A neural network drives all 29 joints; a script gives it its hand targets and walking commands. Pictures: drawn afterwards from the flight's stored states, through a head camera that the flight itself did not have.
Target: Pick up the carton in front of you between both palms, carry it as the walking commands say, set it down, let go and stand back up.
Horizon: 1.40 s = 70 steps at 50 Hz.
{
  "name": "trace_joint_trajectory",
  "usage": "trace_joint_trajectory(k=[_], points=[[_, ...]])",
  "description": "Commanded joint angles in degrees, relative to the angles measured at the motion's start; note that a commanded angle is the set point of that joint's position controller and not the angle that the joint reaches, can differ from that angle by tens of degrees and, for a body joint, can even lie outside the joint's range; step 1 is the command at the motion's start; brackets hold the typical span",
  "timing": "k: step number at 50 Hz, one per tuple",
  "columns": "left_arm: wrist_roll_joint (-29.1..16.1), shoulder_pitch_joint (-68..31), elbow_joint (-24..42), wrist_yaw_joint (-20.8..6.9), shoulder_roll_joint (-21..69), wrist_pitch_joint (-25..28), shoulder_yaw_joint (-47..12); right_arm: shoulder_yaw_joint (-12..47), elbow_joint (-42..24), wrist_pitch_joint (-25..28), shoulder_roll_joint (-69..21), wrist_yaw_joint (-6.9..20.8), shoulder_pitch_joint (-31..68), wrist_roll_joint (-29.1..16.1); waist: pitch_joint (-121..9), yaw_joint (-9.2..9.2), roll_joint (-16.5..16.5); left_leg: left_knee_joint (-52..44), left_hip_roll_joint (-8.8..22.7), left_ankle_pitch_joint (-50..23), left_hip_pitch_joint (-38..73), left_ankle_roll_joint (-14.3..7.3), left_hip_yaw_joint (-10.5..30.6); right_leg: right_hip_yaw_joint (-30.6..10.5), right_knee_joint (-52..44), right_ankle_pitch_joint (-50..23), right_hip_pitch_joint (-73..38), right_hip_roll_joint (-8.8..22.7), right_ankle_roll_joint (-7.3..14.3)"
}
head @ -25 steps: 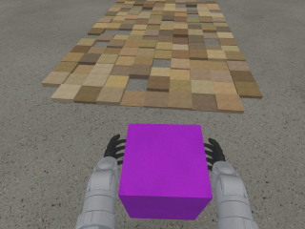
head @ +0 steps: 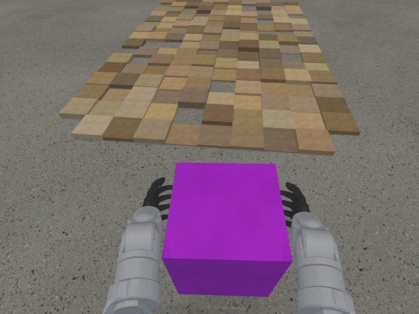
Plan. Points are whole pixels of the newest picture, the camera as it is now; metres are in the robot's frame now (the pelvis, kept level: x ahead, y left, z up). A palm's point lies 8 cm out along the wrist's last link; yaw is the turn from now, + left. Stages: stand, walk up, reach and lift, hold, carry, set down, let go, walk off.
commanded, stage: reach and lift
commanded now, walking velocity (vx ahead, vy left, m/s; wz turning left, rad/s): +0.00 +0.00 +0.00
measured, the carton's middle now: (224, 232) +0.30 +0.00 -0.04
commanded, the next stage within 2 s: hold in 0.54 s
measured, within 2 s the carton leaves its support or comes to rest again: neither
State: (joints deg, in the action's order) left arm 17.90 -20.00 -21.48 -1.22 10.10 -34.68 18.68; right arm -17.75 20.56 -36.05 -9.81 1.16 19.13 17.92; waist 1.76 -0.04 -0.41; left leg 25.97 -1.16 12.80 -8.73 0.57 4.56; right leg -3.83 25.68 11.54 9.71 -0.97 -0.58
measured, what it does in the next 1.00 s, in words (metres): stands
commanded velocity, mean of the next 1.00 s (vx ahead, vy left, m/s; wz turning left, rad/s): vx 0.00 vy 0.00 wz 0.00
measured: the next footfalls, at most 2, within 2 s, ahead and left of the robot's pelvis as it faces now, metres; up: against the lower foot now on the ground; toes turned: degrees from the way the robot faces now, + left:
none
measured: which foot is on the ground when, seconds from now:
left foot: down 0.00-1.00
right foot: down 0.00-1.00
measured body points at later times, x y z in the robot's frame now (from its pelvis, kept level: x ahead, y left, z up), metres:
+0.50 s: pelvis +0.02 +0.00 +0.01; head -0.01 +0.00 +0.45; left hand +0.32 +0.15 +0.03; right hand +0.32 -0.15 +0.03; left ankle +0.02 +0.13 -0.74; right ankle +0.03 -0.13 -0.74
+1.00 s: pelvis +0.00 +0.00 +0.00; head -0.04 +0.00 +0.45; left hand +0.31 +0.15 +0.05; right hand +0.30 -0.15 +0.05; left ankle +0.02 +0.13 -0.74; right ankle +0.03 -0.13 -0.74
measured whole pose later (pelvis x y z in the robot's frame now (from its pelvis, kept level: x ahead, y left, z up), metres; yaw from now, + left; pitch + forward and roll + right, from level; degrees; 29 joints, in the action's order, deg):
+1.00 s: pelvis +0.00 +0.00 +0.00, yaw +0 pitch -8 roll +0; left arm 16.4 -17.4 -14.1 -1.1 9.3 -42.8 14.7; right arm -13.7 13.4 -44.1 -9.1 0.8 16.6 16.2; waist 2.5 0.1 -0.3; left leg 22.0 -1.0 11.5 -2.3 0.5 4.6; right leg -4.0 21.8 10.2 3.3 -0.9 -0.6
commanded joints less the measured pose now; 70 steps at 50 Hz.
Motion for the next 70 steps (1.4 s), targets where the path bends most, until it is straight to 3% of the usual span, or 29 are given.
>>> trace_joint_trajectory(k=[1,13,26,32,39,49,70], points=[[-12.5,-26.3,-1.6,-13.5,53.4,0.2,-31.4,31.8,-0.7,1.5,-53.4,12.9,29.3,-13.3,-16.1,0.09,0.7,-5.2,-4.2,-6.1,1.7,-0.6,-1.0,0.4,-4.3,-6.4,-7.7,-4.1,0.2],[-14.0,-20.4,3.8,-13.1,52.1,-1.6,-33.5,33.7,-5.7,-0.2,-52.6,12.4,22.9,-14.8,-16.0,0.06,0.5,-6.5,-4.6,-13.5,5.1,-0.2,-0.6,-0.2,-5.6,-14.3,-10.8,-4.3,-0.2],[-14.9,-19.6,6.5,-12.5,52.0,-3.5,-34.4,34.3,-8.7,-2.0,-50.9,12.4,22.7,-15.5,-14.3,-0.1,0.1,-7.3,-4.4,-13.4,6.2,0.1,-0.2,0.1,-6.2,-12.5,-10.7,-4.7,0.0],[-17.2,-18.1,11.8,-11.9,51.9,-5.8,-38.2,38.6,-14.1,-4.2,-50.9,12.0,21.7,-18.0,-16.8,0.29,0.0,-8.0,-4.3,-17.5,8.8,0.3,0.3,-0.3,-6.9,-16.1,-12.9,-4.7,-0.1],[-15.2,-19.6,9.3,-12.0,49.4,-7.9,-34.6,34.4,-11.3,-6.3,-48.4,11.9,22.6,-15.8,-8.6,-0.07,0.0,-9.5,-3.8,-6.0,5.3,-0.1,-0.4,0.3,-8.3,-5.4,-10.0,-4.3,0.4],[-15.2,-25.0,7.5,-12.8,50.7,-7.0,-34.5,34.9,-9.5,-5.7,-50.8,12.4,27.9,-16.0,-11.3,0.28,0.3,-8.6,-3.8,-2.9,4.4,-0.5,-0.8,0.4,-7.3,-2.8,-10.2,-3.9,0.2],[-15.6,-20.8,10.1,-12.6,49.7,-7.4,-35.2,35.6,-11.9,-6.2,-50.5,11.7,23.1,-16.5,-12.7,0.2,0.4,-8.6,-4.2,-10.5,6.7,-0.3,-0.6,-0.1,-7.5,-10.8,-12.4,-4.2,-0.1]])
